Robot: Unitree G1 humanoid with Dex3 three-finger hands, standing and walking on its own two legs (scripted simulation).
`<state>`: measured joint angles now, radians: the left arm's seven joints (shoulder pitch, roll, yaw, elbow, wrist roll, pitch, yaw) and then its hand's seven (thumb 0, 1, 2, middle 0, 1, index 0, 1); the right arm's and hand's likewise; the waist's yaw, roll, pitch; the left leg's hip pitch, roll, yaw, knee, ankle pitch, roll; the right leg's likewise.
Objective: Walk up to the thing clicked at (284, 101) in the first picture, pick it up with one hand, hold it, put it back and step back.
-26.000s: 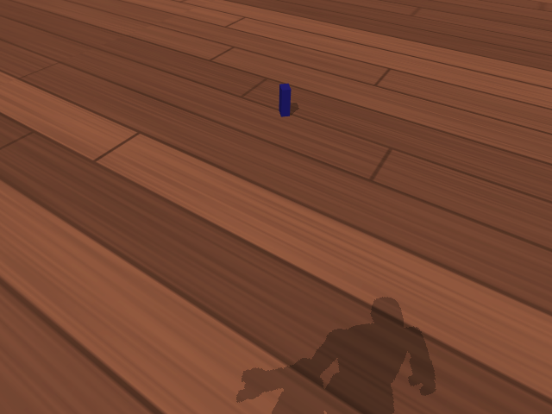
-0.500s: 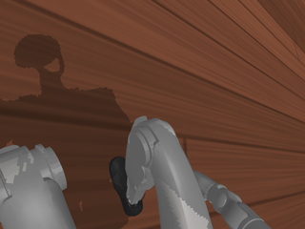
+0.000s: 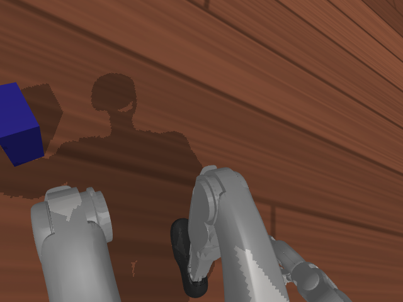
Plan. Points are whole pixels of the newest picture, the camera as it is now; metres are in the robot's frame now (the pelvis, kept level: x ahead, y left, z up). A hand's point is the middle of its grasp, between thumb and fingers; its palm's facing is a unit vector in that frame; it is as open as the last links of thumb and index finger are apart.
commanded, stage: rise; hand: left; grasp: from the side
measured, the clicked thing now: (15, 130) +0.45 +0.28 -0.21
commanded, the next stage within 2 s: home in 0.08 s
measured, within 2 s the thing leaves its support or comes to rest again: neither
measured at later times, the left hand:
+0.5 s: hand out of the picture +0.31 +0.39 +0.03, palm faces +0.33 -0.81 -0.48, open 17.1 cm
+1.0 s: hand out of the picture +0.24 +0.26 +0.24, palm faces +0.34 -0.86 -0.38, open 17.5 cm
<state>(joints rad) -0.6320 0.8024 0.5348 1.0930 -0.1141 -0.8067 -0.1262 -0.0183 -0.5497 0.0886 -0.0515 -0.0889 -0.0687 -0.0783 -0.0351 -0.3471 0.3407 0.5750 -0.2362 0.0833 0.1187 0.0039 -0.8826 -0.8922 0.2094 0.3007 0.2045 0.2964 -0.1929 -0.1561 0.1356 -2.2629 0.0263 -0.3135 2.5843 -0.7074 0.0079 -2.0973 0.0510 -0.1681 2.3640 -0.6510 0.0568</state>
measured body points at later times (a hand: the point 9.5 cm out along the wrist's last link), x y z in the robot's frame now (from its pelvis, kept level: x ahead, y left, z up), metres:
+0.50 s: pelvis +0.01 -0.01 +0.11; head +0.20 +0.08 +0.51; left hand +0.29 +0.43 +0.06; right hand +0.19 -0.23 -0.02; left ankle +0.07 +0.12 -0.27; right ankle +0.13 -0.14 -0.27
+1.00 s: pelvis +0.07 -0.02 +0.33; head +0.17 +0.03 +0.77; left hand +0.22 +0.31 +0.26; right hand +0.29 -0.23 +0.24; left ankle +0.07 +0.12 -0.27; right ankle +0.13 -0.14 -0.27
